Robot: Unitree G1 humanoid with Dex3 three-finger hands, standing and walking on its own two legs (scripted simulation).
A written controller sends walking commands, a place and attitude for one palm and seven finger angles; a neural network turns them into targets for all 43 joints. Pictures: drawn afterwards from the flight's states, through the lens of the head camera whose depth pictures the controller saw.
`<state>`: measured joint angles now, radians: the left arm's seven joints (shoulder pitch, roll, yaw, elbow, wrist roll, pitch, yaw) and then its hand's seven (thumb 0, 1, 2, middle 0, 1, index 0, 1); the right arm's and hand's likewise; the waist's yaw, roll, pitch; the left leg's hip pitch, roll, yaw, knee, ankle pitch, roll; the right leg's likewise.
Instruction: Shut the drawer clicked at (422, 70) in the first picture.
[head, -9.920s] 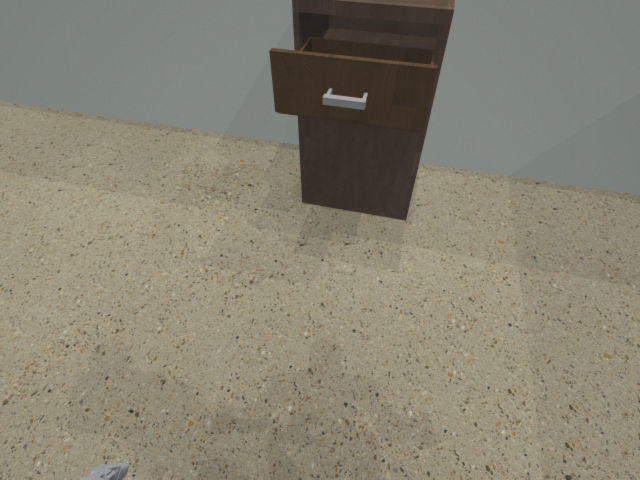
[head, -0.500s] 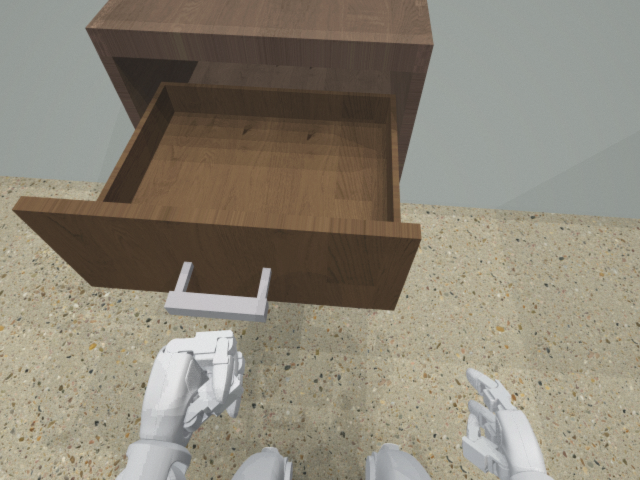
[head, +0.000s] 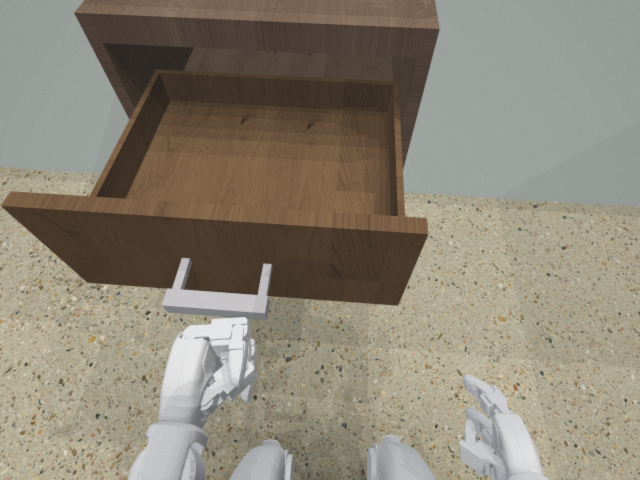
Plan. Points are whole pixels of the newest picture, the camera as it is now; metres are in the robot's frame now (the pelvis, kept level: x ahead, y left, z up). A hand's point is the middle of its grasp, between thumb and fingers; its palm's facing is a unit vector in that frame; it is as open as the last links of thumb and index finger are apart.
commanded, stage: bring the fist close to the handle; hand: left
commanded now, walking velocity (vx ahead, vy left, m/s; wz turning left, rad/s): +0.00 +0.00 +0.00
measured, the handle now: (221, 287) +0.33 +0.13 +0.05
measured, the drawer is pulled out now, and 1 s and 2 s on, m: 0.30 0.23 0.10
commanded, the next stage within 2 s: push the drawer shut in 0.02 s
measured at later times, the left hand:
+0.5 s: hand (258, 349) +0.26 +0.08 +0.05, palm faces -0.10 -0.99 -0.03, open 3.1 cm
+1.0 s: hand (264, 303) +0.31 +0.08 +0.05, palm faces -0.11 -0.99 -0.03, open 3.2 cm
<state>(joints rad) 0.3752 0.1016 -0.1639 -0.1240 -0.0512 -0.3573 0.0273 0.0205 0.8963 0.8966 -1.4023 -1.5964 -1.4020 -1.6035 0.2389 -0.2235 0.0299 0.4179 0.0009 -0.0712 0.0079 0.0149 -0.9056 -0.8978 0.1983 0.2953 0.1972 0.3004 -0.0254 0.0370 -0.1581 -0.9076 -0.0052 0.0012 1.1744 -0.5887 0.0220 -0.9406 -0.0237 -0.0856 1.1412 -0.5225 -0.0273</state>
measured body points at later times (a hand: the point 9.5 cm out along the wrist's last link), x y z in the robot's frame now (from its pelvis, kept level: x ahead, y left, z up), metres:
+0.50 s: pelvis -0.01 +0.00 +0.00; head +0.08 -0.01 +0.44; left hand +0.26 +0.14 +0.05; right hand +0.18 -0.22 -0.09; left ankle -0.01 +0.10 -0.65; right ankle +0.01 -0.11 -0.65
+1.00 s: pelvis -0.02 +0.00 +0.01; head +0.07 +0.00 +0.45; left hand +0.31 +0.13 +0.05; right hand +0.13 -0.24 -0.10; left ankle -0.01 +0.10 -0.65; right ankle +0.01 -0.11 -0.65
